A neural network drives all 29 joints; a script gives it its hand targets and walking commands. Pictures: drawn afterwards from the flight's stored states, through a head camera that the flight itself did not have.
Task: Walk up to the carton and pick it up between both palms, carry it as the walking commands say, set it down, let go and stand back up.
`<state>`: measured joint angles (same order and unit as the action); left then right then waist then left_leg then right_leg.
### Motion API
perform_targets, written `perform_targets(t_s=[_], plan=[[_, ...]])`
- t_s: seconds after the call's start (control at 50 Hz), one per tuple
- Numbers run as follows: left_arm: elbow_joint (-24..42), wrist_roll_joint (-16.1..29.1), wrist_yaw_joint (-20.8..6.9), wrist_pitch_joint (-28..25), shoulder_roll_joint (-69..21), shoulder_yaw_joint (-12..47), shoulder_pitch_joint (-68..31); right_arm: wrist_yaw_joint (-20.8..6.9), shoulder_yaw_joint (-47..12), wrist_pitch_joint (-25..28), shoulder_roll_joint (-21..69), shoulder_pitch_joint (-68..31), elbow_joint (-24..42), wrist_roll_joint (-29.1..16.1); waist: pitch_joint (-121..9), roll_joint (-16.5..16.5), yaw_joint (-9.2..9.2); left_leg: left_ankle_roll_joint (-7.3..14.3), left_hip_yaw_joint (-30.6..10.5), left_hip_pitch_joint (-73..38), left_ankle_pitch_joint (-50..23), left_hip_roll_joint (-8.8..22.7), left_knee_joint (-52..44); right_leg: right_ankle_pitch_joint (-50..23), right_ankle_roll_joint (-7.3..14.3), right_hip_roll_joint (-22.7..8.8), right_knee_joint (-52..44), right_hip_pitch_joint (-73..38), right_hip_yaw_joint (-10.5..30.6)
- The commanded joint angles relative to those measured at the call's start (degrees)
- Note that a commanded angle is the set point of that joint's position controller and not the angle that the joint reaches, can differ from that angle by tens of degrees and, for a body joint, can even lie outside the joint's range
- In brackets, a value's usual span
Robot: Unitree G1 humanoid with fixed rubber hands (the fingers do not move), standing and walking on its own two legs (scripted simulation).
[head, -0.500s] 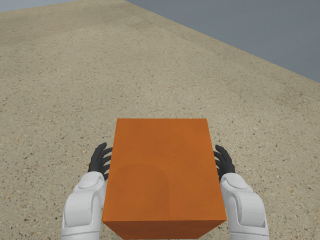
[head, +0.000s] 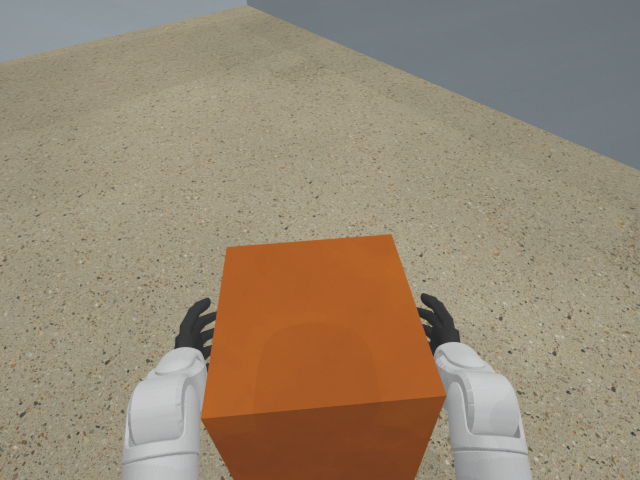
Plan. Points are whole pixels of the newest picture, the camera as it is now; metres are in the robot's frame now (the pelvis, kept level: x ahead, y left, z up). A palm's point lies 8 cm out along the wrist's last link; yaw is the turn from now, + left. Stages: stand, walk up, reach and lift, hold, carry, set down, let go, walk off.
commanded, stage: carry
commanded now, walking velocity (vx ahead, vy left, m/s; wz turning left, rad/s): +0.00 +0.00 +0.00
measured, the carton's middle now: (320, 375) +0.26 +0.00 -0.02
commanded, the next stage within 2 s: none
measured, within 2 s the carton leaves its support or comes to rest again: neither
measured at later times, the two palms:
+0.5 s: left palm (249, 232) +0.49 +0.12 +0.02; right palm (429, 226) +0.51 -0.19 +0.01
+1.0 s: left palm (259, 184) +0.60 +0.11 +0.04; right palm (428, 180) +0.60 -0.20 +0.04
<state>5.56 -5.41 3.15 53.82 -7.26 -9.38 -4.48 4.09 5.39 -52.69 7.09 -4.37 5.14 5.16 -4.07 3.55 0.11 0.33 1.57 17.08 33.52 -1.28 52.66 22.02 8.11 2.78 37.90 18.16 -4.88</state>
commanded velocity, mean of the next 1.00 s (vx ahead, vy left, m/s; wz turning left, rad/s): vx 0.00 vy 0.00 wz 0.00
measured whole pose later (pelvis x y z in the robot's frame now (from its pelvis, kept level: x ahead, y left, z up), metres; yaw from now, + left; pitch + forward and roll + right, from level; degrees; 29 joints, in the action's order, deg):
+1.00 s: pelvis +0.32 -0.05 +0.00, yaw +0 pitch +6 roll +1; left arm -0.6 -5.9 2.7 44.5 -7.0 -10.2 -7.5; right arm 2.5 7.4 -42.6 7.1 -6.9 -1.3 5.8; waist -8.1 2.2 0.2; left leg -0.5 2.9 13.5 25.5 -0.9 35.6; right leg 14.5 4.6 2.6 39.0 29.2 -1.4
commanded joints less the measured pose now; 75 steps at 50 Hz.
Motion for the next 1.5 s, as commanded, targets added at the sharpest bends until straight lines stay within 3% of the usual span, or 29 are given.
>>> perform_targets(t_s=[0.0, 0.02, 0.06, 0.2, 0.22, 0.24, 0.26, 0.3, 0.32, 0.36, 0.38, 0.4, 0.42, 0.44, 0.46, 0.48, 0.54, 0.56, 0.62, 0.66, 0.7, 0.78, 0.9, 1.02, 1.1, 1.16, 1.26, 1.36, 1.48], plan=[[12.28, 17.47, -10.68, -2.94, -41.07, 39.14, -38.14, -10.23, -31.33, 2.46, 41.65, -35.81, 8.69, -14.23, -12.51, 2.43, -0.14, -1.42, 2.84, 2.69, -5.16, -1.37, -14.21, -69.75, -0.78, -15.38, -11.91, -13.41, 15.04], [8.19, 13.80, -10.68, -4.50, -38.70, 34.61, -37.63, -10.19, -26.78, 3.57, 42.19, -31.51, 0.03, -10.34, -15.34, 2.92, 0.10, -1.08, 3.49, 2.86, -9.25, -1.82, -12.16, -76.21, -4.38, -15.66, -12.43, -16.21, 16.89], [12.06, 15.16, -10.54, -5.52, -39.47, 36.40, -32.03, -9.37, -32.24, 4.39, 42.93, -32.37, 8.80, -13.41, -20.08, 8.11, 0.58, -0.07, 2.93, 4.47, -14.15, -1.14, -10.67, -87.22, -8.42, -15.68, -9.57, -22.99, 13.94], [4.95, 13.40, -10.86, -6.58, -37.34, 35.29, -29.26, -9.33, -31.41, 6.06, 40.65, -29.83, 6.78, -10.34, -21.36, 4.68, -0.79, 2.89, 8.60, -7.34, -18.32, -2.58, -19.27, -117.59, -23.18, -10.90, 9.43, -20.26, 7.72], [6.52, 13.33, -10.21, -6.66, -34.90, 35.29, -28.36, -9.24, -30.50, 5.99, 38.81, -26.33, 6.94, -9.70, -26.07, -2.10, -3.68, 8.61, 6.56, -25.12, -46.64, 2.48, -24.94, -104.38, -27.14, -6.04, 28.50, -5.21, 1.68], [-2.68, 9.35, -10.74, -6.91, -34.74, 31.75, -25.29, -9.74, -25.14, 6.07, 37.72, -18.36, -5.88, -4.70, -27.48, -19.88, -4.89, 17.39, -11.55, -40.72, -93.62, 16.18, -16.62, -33.21, -22.34, -2.28, 44.43, 17.37, 5.55], [3.66, 11.14, -10.80, -7.94, -35.77, 34.02, -29.56, -9.08, -26.47, 7.01, 37.69, -17.84, -5.76, -4.75, -23.85, -34.92, -4.32, 22.45, -19.53, -53.72, -123.69, 22.78, -14.11, 24.55, -18.41, 3.79, 54.13, 40.20, 8.75], [2.09, 10.58, -10.20, -9.53, -31.84, 31.17, -25.31, -8.13, -29.39, 8.54, 34.74, -22.12, 0.77, -6.24, -10.39, -24.49, -5.73, 17.24, -25.40, -49.45, -107.26, 27.55, -13.52, 54.19, -10.69, -1.73, 55.44, 63.88, 20.01], [-1.07, 10.17, -10.04, -10.09, -30.20, 27.08, -24.14, -7.67, -28.82, 9.22, 30.84, -31.04, 6.88, -5.81, -5.92, -10.13, -3.42, 13.92, -24.39, -37.98, -88.65, 28.47, -14.58, 48.60, -7.76, -6.61, 40.63, 57.96, 23.74], [-3.08, 10.04, -10.68, -10.71, -32.94, 26.56, -23.27, -7.72, -31.67, 9.62, 33.74, -36.42, 9.54, -7.51, -10.15, 3.61, -1.12, 5.52, -7.91, -26.65, -70.21, 17.98, -12.63, 14.22, -7.41, -5.65, 8.00, 33.20, 6.97], [-5.62, 10.57, -10.54, -11.09, -36.76, 28.28, -19.09, -7.92, -33.11, 9.62, 34.50, -30.30, 8.59, -8.01, -20.15, 1.27, -0.30, 1.50, 1.08, -19.06, -67.34, 12.57, -11.13, -13.15, -8.10, 0.12, -0.58, 7.07, -2.28], [9.32, 15.53, -10.37, -11.68, -39.34, 35.13, -25.26, -7.33, -39.89, 10.05, 35.13, -36.73, 24.19, -13.56, -27.73, -1.93, 1.53, -1.24, 1.83, -12.75, -69.60, 11.36, 1.65, -22.41, -7.27, -0.95, -5.73, -9.84, 1.73], [9.59, 16.39, -10.49, -9.94, -40.68, 37.14, -21.85, -7.48, -41.33, 8.19, 35.36, -37.47, 26.65, -15.74, -30.72, 5.87, 2.24, -2.64, 3.85, -3.92, -46.38, 5.80, 10.47, -42.41, -5.26, -2.57, -3.15, -20.02, 6.57], [9.54, 17.44, -10.54, -8.56, -41.60, 38.94, -23.49, -7.90, -41.37, 6.78, 36.73, -34.34, 22.93, -14.84, -29.41, 22.85, 0.92, -5.20, 4.40, 7.88, 2.62, -6.38, 24.23, -78.23, 1.18, -17.07, -7.87, -24.80, 29.91], [-0.16, 11.96, -11.25, -9.31, -41.53, 33.72, -25.03, -9.21, -33.60, 6.45, 37.30, -31.69, 7.47, -8.74, -27.50, 21.12, 0.42, -3.41, -0.86, 4.28, 5.32, -3.85, 21.15, -78.24, 4.69, -17.40, -6.79, -15.42, 30.42], [6.74, 13.73, -10.64, -8.50, -39.27, 37.05, -24.85, -9.34, -34.78, 5.66, 36.24, -25.32, 8.14, -10.23, -22.36, 8.10, 0.53, -1.82, -0.31, -1.32, 7.04, -2.67, 13.06, -64.15, 1.55, -15.39, -9.31, -5.24, 27.01], [9.92, 16.09, -11.67, -3.64, -39.54, 38.10, -32.65, -10.03, -33.71, 1.16, 41.53, -25.93, 3.18, -13.03, -12.34, 10.98, 0.30, -0.47, -0.43, 1.26, 9.49, -2.00, -1.94, 13.91, 0.48, -14.41, -23.28, 4.87, 28.39], [-0.33, 10.61, -11.45, -6.04, -37.76, 33.21, -33.70, -10.76, -26.66, 3.50, 41.09, -22.80, -10.38, -8.96, -14.14, 5.57, 0.87, 0.01, -2.00, 4.19, 10.00, -1.02, -9.63, 10.72, 1.64, -16.27, -21.75, -2.09, 31.89], [-2.91, 8.34, -11.50, -11.18, -39.04, 31.54, -36.28, -11.97, -26.39, 9.89, 40.53, -33.79, -6.50, -9.63, -21.48, 2.07, 0.82, -0.37, 0.27, -2.57, 0.87, 0.00, -18.73, -33.67, 2.39, -17.35, -12.97, -9.57, 24.91], [6.39, 13.13, -11.39, -11.80, -43.87, 38.66, -32.48, -12.02, -34.01, 11.17, 44.22, -36.96, 7.83, -14.67, -22.75, -3.82, 0.16, -0.68, -0.28, -8.77, -13.82, 1.94, -25.54, -41.07, -1.49, -14.20, -8.51, -9.06, 19.09], [5.60, 11.58, -10.94, -12.96, -44.06, 37.77, -35.07, -12.47, -31.00, 12.31, 44.38, -34.63, 1.37, -12.12, -27.43, -10.86, 0.10, -0.55, -2.46, -12.86, -38.98, 5.74, -20.08, -50.56, -3.36, -11.09, -3.18, -9.46, 12.70], [8.93, 13.39, -10.49, -13.24, -42.65, 40.08, -34.64, -11.56, -30.87, 11.90, 41.73, -30.61, 2.61, -9.95, -27.01, -1.84, -0.53, -1.55, 0.69, -13.42, -40.07, 4.33, -17.78, -62.89, -2.99, -11.45, 0.68, -8.14, 10.79], [5.36, 11.90, -10.06, -11.39, -38.47, 36.82, -27.03, -10.62, -30.12, 10.30, 36.62, -26.14, 2.88, -9.02, -27.14, -6.62, -0.40, 0.66, -1.74, -16.59, -56.65, 6.97, -17.13, -50.30, -2.94, -9.28, 0.93, -3.79, 8.43], [5.43, 11.59, -10.31, -11.20, -38.96, 36.61, -30.28, -10.81, -29.48, 9.92, 37.11, -29.17, 2.68, -8.82, -25.19, -1.24, -0.46, -0.44, 0.47, -8.59, -25.30, 4.49, -22.35, -58.22, -1.21, -13.16, -1.70, -9.72, 12.56], [2.83, 10.27, -10.43, -10.95, -38.60, 35.45, -28.60, -11.14, -29.27, 9.69, 37.50, -30.20, 1.20, -9.14, -26.67, -7.29, -0.34, 0.84, -2.08, -17.40, -54.94, 8.83, -17.64, -41.21, -3.57, -9.58, 0.99, -1.45, 8.89], [1.52, 9.69, -10.43, -10.78, -37.03, 33.84, -31.01, -10.93, -26.71, 9.52, 36.26, -28.26, -1.43, -7.07, -22.24, -7.94, -0.41, 1.02, -1.18, -11.97, -42.50, 8.29, -17.91, -36.61, -3.03, -9.77, -3.80, -3.01, 10.47], [-3.20, 8.36, -11.10, -11.03, -39.53, 33.11, -29.98, -11.40, -28.12, 9.79, 39.84, -31.19, -2.18, -7.27, -21.76, 1.84, -0.67, 0.27, 0.02, -6.51, -12.81, 4.00, -20.07, -42.39, -2.16, -13.54, -7.02, -7.15, 15.62], [-6.51, 7.61, -12.21, -10.74, -41.10, 31.60, -32.93, -11.84, -25.91, 9.99, 40.80, -36.54, -4.33, -7.27, -14.85, -8.25, 0.01, 1.66, -4.94, -2.69, -6.88, 6.46, -25.71, -14.77, -4.40, -10.70, -12.26, -1.91, 15.42], [-8.24, 7.01, -13.11, -12.33, -41.77, 30.59, -39.24, -12.26, -25.74, 11.28, 43.85, -39.27, -8.07, -6.12, -14.37, -0.03, -0.27, 1.90, -3.05, -3.03, -4.82, 4.10, -24.84, -4.31, -4.55, -11.67, -17.47, 0.79, 17.44]])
